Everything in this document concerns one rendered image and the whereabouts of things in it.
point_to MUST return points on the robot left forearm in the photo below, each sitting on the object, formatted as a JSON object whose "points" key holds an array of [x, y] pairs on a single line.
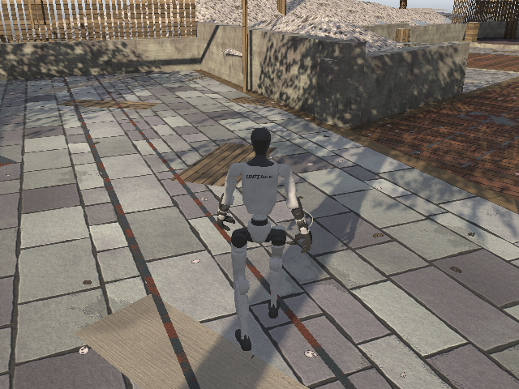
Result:
{"points": [[222, 210]]}

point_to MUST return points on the right robot upper arm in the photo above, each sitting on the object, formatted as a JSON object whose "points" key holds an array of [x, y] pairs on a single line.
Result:
{"points": [[289, 183]]}

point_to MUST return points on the robot right forearm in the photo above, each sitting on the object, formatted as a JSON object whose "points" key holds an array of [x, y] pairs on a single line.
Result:
{"points": [[300, 218]]}

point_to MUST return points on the robot right foot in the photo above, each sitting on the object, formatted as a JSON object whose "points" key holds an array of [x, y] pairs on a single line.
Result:
{"points": [[273, 312]]}

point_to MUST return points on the left robot upper arm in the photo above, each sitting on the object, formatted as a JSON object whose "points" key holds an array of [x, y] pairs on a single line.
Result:
{"points": [[230, 183]]}

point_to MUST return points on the left robot thigh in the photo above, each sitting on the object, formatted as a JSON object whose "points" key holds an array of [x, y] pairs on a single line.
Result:
{"points": [[239, 240]]}

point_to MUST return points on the robot right hand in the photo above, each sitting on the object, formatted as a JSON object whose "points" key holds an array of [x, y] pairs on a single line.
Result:
{"points": [[307, 241]]}

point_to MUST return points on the robot left hand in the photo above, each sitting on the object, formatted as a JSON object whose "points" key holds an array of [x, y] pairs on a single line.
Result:
{"points": [[227, 219]]}

